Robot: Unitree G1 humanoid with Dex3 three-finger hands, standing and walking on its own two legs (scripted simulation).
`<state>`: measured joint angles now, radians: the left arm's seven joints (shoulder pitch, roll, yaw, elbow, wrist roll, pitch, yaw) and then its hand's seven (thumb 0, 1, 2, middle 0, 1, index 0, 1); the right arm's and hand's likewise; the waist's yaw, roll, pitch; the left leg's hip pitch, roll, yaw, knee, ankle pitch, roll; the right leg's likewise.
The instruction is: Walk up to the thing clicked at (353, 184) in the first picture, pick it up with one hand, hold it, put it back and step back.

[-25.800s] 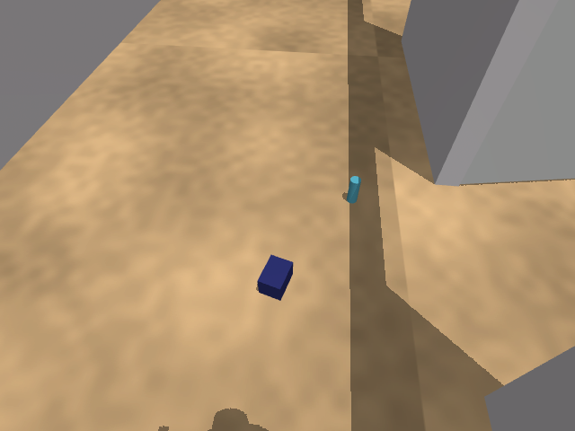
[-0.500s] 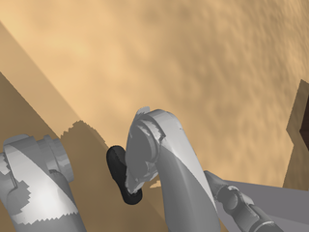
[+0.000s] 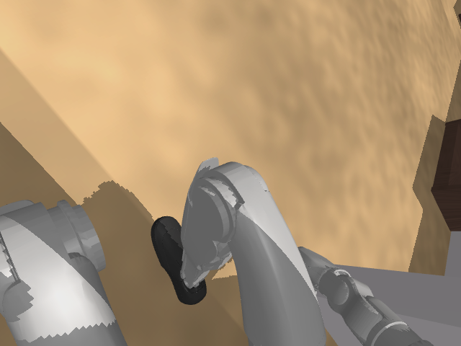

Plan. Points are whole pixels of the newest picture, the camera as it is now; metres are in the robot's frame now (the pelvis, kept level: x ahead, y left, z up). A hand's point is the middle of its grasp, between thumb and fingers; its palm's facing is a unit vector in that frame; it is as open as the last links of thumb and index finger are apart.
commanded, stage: open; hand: left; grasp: from the side
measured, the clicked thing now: out of the picture +0.44 +0.32 -0.22
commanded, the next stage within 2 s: withdraw in 0.32 s
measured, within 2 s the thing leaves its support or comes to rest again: neither
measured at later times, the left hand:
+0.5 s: hand out of the picture +0.45 +0.31 -0.18, palm faces +0.43 -0.90 +0.01, open 14.1 cm
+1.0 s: hand out of the picture +0.39 +0.38 -0.10, palm faces +0.31 -0.94 -0.14, open 17.5 cm
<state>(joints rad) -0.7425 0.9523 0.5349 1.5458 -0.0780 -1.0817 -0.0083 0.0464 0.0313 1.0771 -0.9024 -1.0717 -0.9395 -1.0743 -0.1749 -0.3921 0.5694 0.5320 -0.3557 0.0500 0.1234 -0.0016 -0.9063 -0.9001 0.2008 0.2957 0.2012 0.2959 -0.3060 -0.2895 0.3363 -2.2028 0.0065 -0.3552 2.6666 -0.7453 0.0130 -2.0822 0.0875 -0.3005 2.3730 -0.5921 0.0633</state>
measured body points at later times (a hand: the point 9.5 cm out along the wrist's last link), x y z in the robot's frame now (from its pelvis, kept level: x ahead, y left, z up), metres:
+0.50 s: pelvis +0.00 +0.00 +0.00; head +0.24 +0.20 +0.32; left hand +0.42 +0.36 -0.18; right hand +0.15 -0.24 -0.03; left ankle +0.08 +0.11 -0.25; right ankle +0.15 -0.11 -0.25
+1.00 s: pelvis +0.00 +0.00 +0.02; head +0.19 +0.18 +0.39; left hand +0.37 +0.43 -0.09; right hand +0.19 -0.24 -0.03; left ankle +0.08 +0.11 -0.25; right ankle +0.14 -0.11 -0.25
